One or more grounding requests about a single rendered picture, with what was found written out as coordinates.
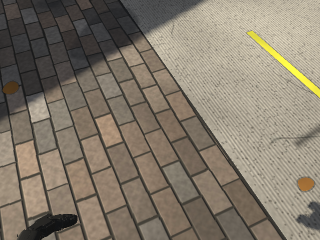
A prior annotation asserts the left robot hand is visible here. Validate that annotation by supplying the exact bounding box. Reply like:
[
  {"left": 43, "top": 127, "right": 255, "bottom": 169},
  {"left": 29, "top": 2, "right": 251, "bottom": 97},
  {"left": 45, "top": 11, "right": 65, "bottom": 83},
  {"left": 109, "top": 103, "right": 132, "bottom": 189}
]
[{"left": 17, "top": 213, "right": 78, "bottom": 240}]

